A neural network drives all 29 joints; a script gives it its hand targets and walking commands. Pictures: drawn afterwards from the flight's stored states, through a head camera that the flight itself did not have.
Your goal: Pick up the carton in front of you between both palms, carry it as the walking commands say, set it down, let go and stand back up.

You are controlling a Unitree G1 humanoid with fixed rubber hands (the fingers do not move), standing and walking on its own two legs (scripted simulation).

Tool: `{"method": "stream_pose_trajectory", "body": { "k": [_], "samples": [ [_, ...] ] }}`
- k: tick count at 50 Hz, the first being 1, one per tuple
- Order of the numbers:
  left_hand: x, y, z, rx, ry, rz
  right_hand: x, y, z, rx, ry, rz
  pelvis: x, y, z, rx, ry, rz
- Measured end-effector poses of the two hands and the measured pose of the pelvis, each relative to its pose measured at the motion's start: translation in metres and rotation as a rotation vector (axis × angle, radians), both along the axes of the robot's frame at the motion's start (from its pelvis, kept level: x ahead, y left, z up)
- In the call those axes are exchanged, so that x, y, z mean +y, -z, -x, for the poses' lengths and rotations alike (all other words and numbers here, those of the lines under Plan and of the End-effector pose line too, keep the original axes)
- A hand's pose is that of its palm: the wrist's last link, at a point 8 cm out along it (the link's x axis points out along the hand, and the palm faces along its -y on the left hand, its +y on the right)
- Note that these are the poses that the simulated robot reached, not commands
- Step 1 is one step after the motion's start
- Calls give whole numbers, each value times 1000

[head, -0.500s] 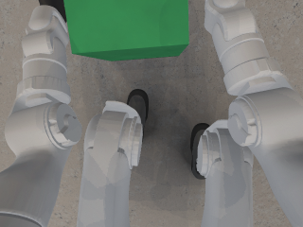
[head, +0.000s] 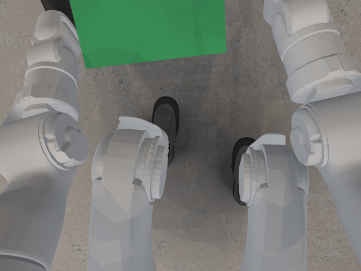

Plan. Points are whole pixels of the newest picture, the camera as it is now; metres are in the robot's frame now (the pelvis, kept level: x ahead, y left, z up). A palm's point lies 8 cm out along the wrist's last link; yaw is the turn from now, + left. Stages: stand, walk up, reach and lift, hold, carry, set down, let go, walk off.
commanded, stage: set down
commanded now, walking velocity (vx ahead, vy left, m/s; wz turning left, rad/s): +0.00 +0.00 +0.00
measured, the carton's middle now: (159, 1) +0.50 +0.16 -0.26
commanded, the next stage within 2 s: let go in 1.24 s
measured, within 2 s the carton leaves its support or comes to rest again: neither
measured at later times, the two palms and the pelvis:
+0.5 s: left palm out of the picture +0.47 +0.35 -0.09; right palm out of the picture +0.59 -0.01 -0.08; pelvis +0.00 +0.01 +0.04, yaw +1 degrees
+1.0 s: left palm out of the picture +0.47 +0.36 +0.06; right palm out of the picture +0.59 -0.02 +0.06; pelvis +0.03 +0.01 +0.16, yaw +1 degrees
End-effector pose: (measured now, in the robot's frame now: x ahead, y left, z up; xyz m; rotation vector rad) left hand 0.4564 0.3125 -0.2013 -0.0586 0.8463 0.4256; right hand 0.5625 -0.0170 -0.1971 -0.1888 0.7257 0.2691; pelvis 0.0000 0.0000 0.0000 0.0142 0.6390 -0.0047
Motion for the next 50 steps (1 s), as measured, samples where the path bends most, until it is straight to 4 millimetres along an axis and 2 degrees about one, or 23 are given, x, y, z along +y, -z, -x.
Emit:
{"method": "stream_pose_trajectory", "body": {
  "k": [5, 9, 13, 19, 28, 40, 50],
  "samples": [
    [16, 4, 1, -20, -42, -29, -16, 6, -5, -4, 19, 12, 4, 0, -2, 1, 5, 3],
    [26, -4, -8, -67, -42, -40, -12, 0, -9, -36, 19, -2, 9, 1, -1, 6, 7, 9],
    [31, -22, -18, -124, -33, -41, -5, -16, -11, -81, 27, -8, 12, 1, 1, 5, -3, 17],
    [32, -65, -26, -203, -26, -26, 3, -63, -18, -140, 39, 18, 12, -12, 4, 0, -30, 33],
    [40, -128, -13, -193, -34, -26, 10, -136, -32, -99, 74, 36, 9, -52, -5, 60, -59, 54],
    [36, -196, -18, -198, -18, -43, -4, -192, -31, -112, 91, 23, 13, -103, -21, 155, -60, 58],
    [46, -261, -13, -200, -27, -40, 1, -255, -32, -114, 73, 22, 12, -157, -34, 180, -68, 50]
  ]
}}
